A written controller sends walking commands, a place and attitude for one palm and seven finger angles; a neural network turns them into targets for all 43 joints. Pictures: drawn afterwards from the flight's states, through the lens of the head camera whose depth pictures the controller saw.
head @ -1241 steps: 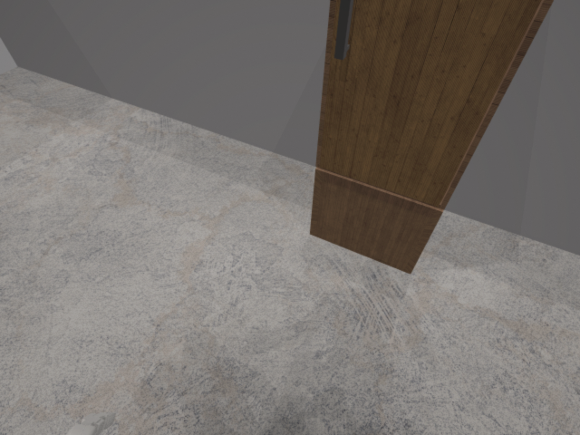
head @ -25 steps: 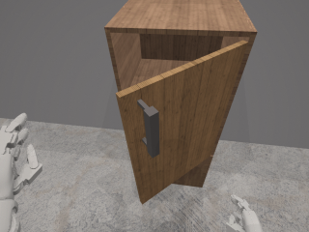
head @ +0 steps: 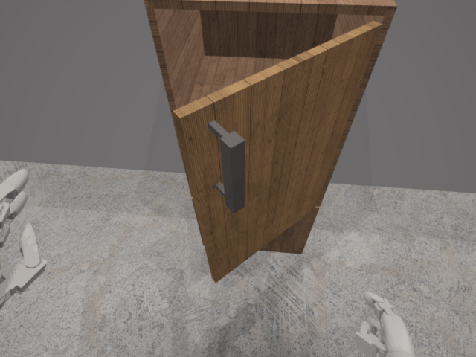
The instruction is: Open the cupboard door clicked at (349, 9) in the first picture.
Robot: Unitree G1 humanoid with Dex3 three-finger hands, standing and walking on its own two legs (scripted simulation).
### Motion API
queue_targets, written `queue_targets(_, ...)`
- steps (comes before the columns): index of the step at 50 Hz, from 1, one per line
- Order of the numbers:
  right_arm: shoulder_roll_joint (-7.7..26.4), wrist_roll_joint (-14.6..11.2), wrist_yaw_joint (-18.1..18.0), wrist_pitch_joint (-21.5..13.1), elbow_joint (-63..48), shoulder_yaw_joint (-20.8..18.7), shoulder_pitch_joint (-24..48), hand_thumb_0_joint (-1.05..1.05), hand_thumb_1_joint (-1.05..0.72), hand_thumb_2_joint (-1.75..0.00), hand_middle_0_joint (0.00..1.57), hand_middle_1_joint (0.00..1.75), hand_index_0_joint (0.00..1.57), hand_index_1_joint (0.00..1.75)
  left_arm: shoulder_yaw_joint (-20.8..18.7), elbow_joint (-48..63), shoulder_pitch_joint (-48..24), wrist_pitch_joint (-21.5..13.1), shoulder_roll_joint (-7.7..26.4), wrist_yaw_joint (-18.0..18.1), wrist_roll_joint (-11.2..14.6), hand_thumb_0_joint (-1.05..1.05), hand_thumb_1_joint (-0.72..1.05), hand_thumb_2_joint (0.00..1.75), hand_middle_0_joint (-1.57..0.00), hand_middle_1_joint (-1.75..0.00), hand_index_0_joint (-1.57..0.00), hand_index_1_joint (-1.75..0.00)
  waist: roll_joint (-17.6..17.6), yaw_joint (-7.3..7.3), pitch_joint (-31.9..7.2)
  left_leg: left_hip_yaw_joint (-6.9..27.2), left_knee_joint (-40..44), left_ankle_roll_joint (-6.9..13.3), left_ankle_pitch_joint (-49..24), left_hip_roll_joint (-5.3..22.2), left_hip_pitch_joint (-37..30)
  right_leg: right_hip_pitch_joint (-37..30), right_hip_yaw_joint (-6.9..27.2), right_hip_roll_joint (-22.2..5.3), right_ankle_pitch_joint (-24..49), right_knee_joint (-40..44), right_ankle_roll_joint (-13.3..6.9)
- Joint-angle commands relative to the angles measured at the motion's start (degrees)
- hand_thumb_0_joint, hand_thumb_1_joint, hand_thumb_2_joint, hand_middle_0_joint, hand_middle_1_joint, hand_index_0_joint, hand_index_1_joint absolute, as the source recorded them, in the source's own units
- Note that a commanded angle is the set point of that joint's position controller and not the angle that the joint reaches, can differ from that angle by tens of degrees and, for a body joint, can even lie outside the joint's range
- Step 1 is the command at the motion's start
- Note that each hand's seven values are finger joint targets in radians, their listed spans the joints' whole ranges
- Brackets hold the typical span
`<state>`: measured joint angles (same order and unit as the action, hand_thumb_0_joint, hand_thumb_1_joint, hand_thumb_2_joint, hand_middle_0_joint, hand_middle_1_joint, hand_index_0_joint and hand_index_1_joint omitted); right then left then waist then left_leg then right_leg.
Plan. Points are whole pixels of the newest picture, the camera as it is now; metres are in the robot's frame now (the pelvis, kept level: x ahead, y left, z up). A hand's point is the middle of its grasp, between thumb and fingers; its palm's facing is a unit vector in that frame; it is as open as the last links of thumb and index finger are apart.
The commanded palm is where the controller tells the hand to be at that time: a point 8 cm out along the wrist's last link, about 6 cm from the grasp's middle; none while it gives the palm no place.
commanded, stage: step back with the hand held close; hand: left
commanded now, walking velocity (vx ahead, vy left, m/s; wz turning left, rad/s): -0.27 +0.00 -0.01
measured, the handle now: (225, 169) +0.36 +0.05 +0.14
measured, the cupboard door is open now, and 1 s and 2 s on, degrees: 43 43 43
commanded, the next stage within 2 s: stop stepping back and stand still in 0.80 s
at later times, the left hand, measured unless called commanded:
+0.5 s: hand out of the picture +0.11 +0.28 +0.16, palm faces +0.46 -0.74 -0.49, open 7.4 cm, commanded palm +0.04 +0.31 +0.18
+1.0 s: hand out of the picture +0.00 +0.25 +0.17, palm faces +0.37 -0.79 -0.49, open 7.4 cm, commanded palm -0.07 +0.29 +0.18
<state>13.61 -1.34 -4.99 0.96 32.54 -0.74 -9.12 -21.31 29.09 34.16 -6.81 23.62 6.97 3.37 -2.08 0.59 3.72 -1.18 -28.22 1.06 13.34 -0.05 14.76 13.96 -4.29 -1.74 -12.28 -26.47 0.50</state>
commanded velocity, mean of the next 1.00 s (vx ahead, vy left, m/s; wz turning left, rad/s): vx -0.26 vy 0.01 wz -0.05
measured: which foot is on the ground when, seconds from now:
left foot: down 0.00-1.00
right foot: down 0.00-0.70, up 0.72-1.00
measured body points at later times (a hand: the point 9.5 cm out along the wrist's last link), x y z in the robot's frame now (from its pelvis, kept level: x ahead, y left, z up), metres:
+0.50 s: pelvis -0.08 +0.01 -0.01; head -0.06 +0.02 +0.43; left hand +0.08 +0.31 +0.19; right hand +0.08 -0.22 -0.10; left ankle +0.02 +0.11 -0.74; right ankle -0.05 -0.12 -0.74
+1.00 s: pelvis -0.20 -0.01 -0.01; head -0.17 +0.01 +0.44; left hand -0.02 +0.29 +0.19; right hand +0.00 -0.21 -0.08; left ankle -0.05 +0.11 -0.74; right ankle -0.31 -0.12 -0.74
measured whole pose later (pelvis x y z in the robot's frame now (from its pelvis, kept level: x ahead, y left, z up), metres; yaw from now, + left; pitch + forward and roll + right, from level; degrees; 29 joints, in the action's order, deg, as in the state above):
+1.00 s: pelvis -0.20 -0.01 -0.01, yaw +0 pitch +3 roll -1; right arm 8.5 0.5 -2.3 -7.0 33.6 1.5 -7.6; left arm -25.5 34.8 32.5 -9.9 27.5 8.4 4.4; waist 1.7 0.3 0.7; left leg 0.0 -22.5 -0.1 -0.7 1.6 28.7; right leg 7.9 -0.6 1.8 -26.8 -29.5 -0.7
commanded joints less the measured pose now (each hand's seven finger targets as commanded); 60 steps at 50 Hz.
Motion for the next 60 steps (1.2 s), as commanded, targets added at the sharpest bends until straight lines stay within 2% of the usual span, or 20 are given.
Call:
queue_targets(1, 5.9, 0.1, -1.0, -3.6, -9.5, -2.4, 4.0, 0.0, -0.9, -0.9, 0.2, 0.3, 0.2, 0.3, -9.1, 13.1, -0.7, -4.2, 10.0, 2.3, 0.0, 0.0, 0.9, 0.9, -0.2, -0.3, -0.2, -0.3, -0.3, 0.08, -12.5, 5.7, 1.9, 0.6, -16.2, 5.8, 0.8, -5.5, 4.5, -3.5, 14.9, -0.4, -0.7)
queue_targets(12, 6.7, 0.9, -1.4, -6.5, -8.7, -1.9, 2.3, 0.0, -0.9, -0.9, 0.2, 0.3, 0.2, 0.3, -9.3, 13.8, -3.3, -6.8, 9.8, 4.1, -1.4, 0.0, 0.9, 0.9, -0.2, -0.3, -0.2, -0.3, -0.4, -1.07, -5.9, 8.2, 1.3, 1.1, 14.9, 5.2, 10.1, 5.9, 7.6, -4.7, -16.5, 4.4, -2.0)
queue_targets(17, 7.3, 1.3, -1.6, -8.1, -9.2, -1.7, 2.5, 0.0, -0.9, -0.9, 0.2, 0.3, 0.2, 0.3, -10.1, 15.0, -4.4, -7.7, 9.6, 4.2, -2.3, 0.0, 0.9, 0.9, -0.2, -0.3, -0.2, -0.3, -10.4, -0.42, -7.3, 16.0, 15.5, 3.7, 20.7, 11.2, 22.9, -9.1, 3.4, 2.6, -7.0, -11.7, 0.1)
queue_targets(21, 6.2, 1.5, -0.7, -9.1, -9.0, -1.9, 2.4, 0.0, -0.9, -0.9, 0.2, 0.3, 0.2, 0.3, -10.6, 14.0, -2.5, -8.0, 9.9, 3.5, -2.3, 0.0, 0.9, 0.9, -0.2, -0.3, -0.2, -0.3, -7.5, -0.18, -7.4, 15.2, 13.1, 4.9, 17.4, 11.5, 23.4, -11.0, 5.7, 2.9, -4.5, -11.3, -0.4)
queue_targets(24, 6.1, 2.0, 0.0, -9.3, -7.5, -2.2, 2.1, 0.0, -0.9, -0.9, 0.2, 0.3, 0.2, 0.3, -11.7, 13.3, -2.6, -8.8, 11.4, 3.1, -2.0, 0.0, 0.9, 0.9, -0.2, -0.3, -0.2, -0.3, -1.9, -0.96, -4.5, 10.0, 4.7, 1.7, 13.2, 5.7, 15.7, -0.5, 12.8, -1.6, -4.2, 1.8, -3.1)
queue_targets(26, 5.6, 0.9, 0.4, -9.4, -6.2, -2.8, 1.0, 0.0, -0.9, -0.9, 0.2, 0.3, 0.2, 0.3, -9.4, 13.9, -4.3, -8.8, 10.0, 2.9, -1.3, 0.0, 0.9, 0.9, -0.2, -0.3, -0.2, -0.3, 7.7, -1.02, -9.4, 4.3, -9.8, -1.4, 7.0, 1.0, 2.4, 10.2, 18.1, -8.1, -7.7, 8.4, -6.1)
queue_targets(29, 4.3, 1.5, 0.4, -8.5, -4.5, -2.5, 2.3, 0.0, -0.9, -0.9, 0.2, 0.3, 0.2, 0.3, -10.4, 12.9, -5.1, -8.4, 11.3, 3.4, -1.4, 0.0, 0.9, 0.9, -0.2, -0.3, -0.2, -0.3, 8.1, -1.13, -10.4, 3.7, -20.0, -1.8, 5.0, 0.4, 0.8, 12.1, 18.9, -13.9, 10.7, 7.2, -8.6)
queue_targets(31, 3.6, 1.5, 0.0, -8.0, -5.0, -1.9, 3.0, 0.0, -0.9, -0.9, 0.2, 0.3, 0.2, 0.3, -10.5, 12.8, -5.8, -7.8, 11.0, 3.1, -1.4, 0.0, 0.9, 0.9, -0.2, -0.3, -0.2, -0.3, 8.4, -1.38, -8.3, 4.6, -7.9, -1.4, 3.5, 1.9, 2.7, 8.5, 14.3, -10.4, 16.0, 2.5, -5.6)
queue_targets(33, 6.0, 1.3, -0.8, -8.3, -5.7, -2.6, 4.0, 0.0, -0.9, -0.9, 0.2, 0.3, 0.2, 0.3, -11.5, 14.8, -5.6, -8.5, 11.7, 3.1, -1.4, 0.0, 0.9, 0.9, -0.2, -0.3, -0.2, -0.3, -3.0, -0.4, -9.7, 10.4, 4.5, 1.1, -13.9, 7.9, 4.5, 3.8, 8.2, -0.3, 12.5, -5.1, -0.1)
queue_targets(35, 5.5, 2.2, -1.0, -9.1, -6.3, -2.9, 4.3, 0.0, -0.9, -0.9, 0.2, 0.3, 0.2, 0.3, -12.5, 14.8, -2.9, -9.3, 11.6, 2.6, -0.9, 0.0, 0.9, 0.9, -0.2, -0.3, -0.2, -0.3, -13.8, 0.1, -14.0, 20.0, 13.3, 5.5, -17.3, 16.5, 10.9, -3.2, 5.2, 5.1, -9.0, -21.7, 1.0)
queue_targets(37, 5.4, 3.1, -0.2, -10.5, -5.2, -3.7, 2.1, 0.0, -0.9, -0.9, 0.2, 0.3, 0.2, 0.3, -11.5, 17.6, -4.0, -9.9, 10.8, 2.4, -0.7, 0.0, 0.9, 0.9, -0.2, -0.3, -0.2, -0.3, -9.3, -0.24, -14.1, 20.8, 11.0, 9.1, -22.9, 19.5, 6.4, 3.7, 9.0, 5.4, -18.6, -32.2, 0.4)
queue_targets(40, 5.5, 1.9, 1.2, -11.6, -3.7, -3.7, 1.4, 0.0, -0.9, -0.9, 0.2, 0.3, 0.2, 0.3, -8.2, 17.5, -1.9, -8.4, 8.4, 2.5, -0.2, 0.0, 0.9, 0.9, -0.2, -0.3, -0.2, -0.3, -8.3, -0.49, -17.1, 14.7, 7.8, 7.8, -33.7, 16.9, -6.3, 8.5, 7.0, 5.2, -18.0, -29.2, 1.4)
queue_targets(45, 5.2, 2.2, 1.4, -11.0, -4.1, -2.5, 3.2, 0.0, -0.9, -0.9, 0.2, 0.3, 0.2, 0.3, -8.8, 16.0, -3.0, -6.1, 10.1, 2.6, 0.8, 0.0, 0.9, 0.9, -0.2, -0.3, -0.2, -0.3, -10.8, -0.75, -13.5, 12.4, 16.7, 5.7, -7.2, 14.6, 0.8, 0.7, 3.1, 6.3, -19.5, -17.9, 0.5)
queue_targets(48, 4.4, 1.6, 1.7, -10.1, -5.9, -1.8, 3.2, 0.0, -0.9, -0.9, 0.2, 0.3, 0.2, 0.3, -11.2, 15.4, 0.4, -6.4, 11.8, 2.1, 1.5, 0.0, 0.9, 0.9, -0.2, -0.3, -0.2, -0.3, -8.8, 0.12, -11.7, 5.7, 12.7, 0.2, 8.7, 6.3, 3.7, -7.5, 0.9, 5.0, -12.6, 8.5, -2.1)
queue_targets(50, 3.3, 1.4, 1.8, -8.4, -6.2, -1.2, 3.2, 0.0, -0.9, -0.9, 0.2, 0.3, 0.2, 0.3, -14.2, 16.3, 1.3, -7.5, 16.0, 1.9, 1.5, 0.0, 0.9, 0.9, -0.2, -0.3, -0.2, -0.3, 9.5, -0.29, -10.1, 1.0, -14.8, -3.4, 3.9, -1.3, 0.1, 6.6, 19.8, -13.2, -10.6, 20.0, -7.6)
queue_targets(51, 4.2, 2.3, 1.7, -8.9, -5.8, -0.6, 3.8, 0.0, -0.9, -0.9, 0.2, 0.3, 0.2, 0.3, -16.2, 17.0, -1.4, -8.0, 18.1, 2.5, 1.7, 0.0, 0.9, 0.9, -0.2, -0.3, -0.2, -0.3, 7.7, 0.08, -9.3, 2.7, -25.0, -3.2, 6.1, -0.7, 6.6, 8.0, 22.0, -18.8, -0.7, 17.8, -11.1)
queue_targets(52, 4.1, 0.9, 1.4, -9.2, -4.8, -1.1, 1.4, 0.0, -0.9, -0.9, 0.2, 0.3, 0.2, 0.3, -12.0, 13.0, -1.7, -7.1, 12.9, 2.0, 1.4, 0.0, 0.9, 0.9, -0.2, -0.3, -0.2, -0.3, 12.4, -0.63, -10.5, 4.1, -29.0, -2.7, 6.2, -1.5, 14.3, 0.0, 18.4, -15.6, 12.4, 11.1, -9.1)
queue_targets(54, 4.0, 0.2, 0.8, -9.6, -5.2, -0.9, 2.6, 0.0, -0.9, -0.9, 0.2, 0.3, 0.2, 0.3, -12.6, 11.6, -3.4, -6.4, 13.2, 2.3, 0.8, 0.0, 0.9, 0.9, -0.2, -0.3, -0.2, -0.3, 13.0, -1.34, -10.3, 3.0, -23.9, -1.8, 4.0, 1.7, 12.9, -3.4, 13.4, -13.4, 23.9, 5.6, -7.1)
queue_targets(57, 4.6, 1.1, -0.3, -9.9, -4.1, -0.5, 2.3, 0.0, -0.9, -0.9, 0.2, 0.3, 0.2, 0.3, -9.2, 7.5, -6.3, -6.7, 10.5, 2.7, -0.6, 0.0, 0.9, 0.9, -0.2, -0.3, -0.2, -0.3, 5.4, -1.41, -6.2, -1.1, -6.0, 0.0, 1.1, 0.7, 3.0, -0.8, 10.6, -10.7, 14.2, 5.6, -5.5)
queue_targets(60, 6.7, 1.0, -0.7, -11.2, -4.2, -1.8, 1.3, 0.0, -0.9, -0.9, 0.2, 0.3, 0.2, 0.3, -7.8, 8.3, -9.0, -7.8, 10.6, 2.9, -1.0, 0.0, 0.9, 0.9, -0.2, -0.3, -0.2, -0.3, 2.7, -0.9, -5.2, 2.2, 3.0, 1.9, -2.8, 3.1, -3.1, 0.2, 9.5, -6.1, 1.3, 3.5, -2.8)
